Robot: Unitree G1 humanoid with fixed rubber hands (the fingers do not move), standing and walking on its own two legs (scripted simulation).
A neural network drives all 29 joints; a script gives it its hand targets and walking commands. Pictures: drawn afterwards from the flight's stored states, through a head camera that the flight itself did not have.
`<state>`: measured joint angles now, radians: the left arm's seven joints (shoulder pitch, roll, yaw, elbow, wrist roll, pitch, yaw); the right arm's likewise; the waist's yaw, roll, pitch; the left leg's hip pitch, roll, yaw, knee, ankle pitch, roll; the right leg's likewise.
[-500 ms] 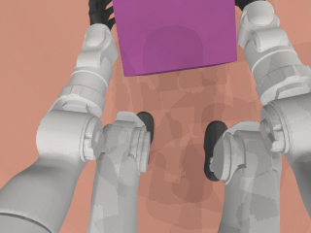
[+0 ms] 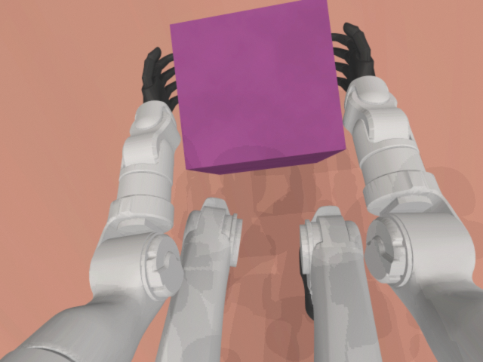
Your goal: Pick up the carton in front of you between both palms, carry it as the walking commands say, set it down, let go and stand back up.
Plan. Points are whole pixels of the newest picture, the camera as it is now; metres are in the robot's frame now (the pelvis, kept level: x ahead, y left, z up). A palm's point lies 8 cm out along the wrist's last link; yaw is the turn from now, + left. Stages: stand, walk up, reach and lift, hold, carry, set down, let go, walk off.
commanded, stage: reach and lift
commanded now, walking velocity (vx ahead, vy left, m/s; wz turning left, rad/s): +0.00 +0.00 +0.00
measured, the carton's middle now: (259, 108) +0.49 +0.03 -0.15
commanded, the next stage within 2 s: none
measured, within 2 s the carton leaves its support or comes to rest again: neither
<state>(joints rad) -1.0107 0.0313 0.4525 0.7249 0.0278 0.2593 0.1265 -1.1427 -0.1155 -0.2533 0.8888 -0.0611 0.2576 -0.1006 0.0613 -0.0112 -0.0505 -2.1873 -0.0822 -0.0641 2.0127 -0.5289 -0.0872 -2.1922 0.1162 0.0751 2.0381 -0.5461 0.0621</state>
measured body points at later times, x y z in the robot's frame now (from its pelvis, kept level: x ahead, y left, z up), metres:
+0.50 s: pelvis +0.03 +0.00 +0.13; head +0.24 +0.00 +0.52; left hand +0.47 +0.18 +0.07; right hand +0.49 -0.13 +0.06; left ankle +0.12 +0.14 -0.38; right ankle +0.11 -0.12 -0.38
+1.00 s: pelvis +0.08 +0.00 +0.27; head +0.18 +0.00 +0.71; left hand +0.43 +0.17 +0.23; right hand +0.45 -0.14 +0.23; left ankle +0.12 +0.14 -0.38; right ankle +0.11 -0.12 -0.38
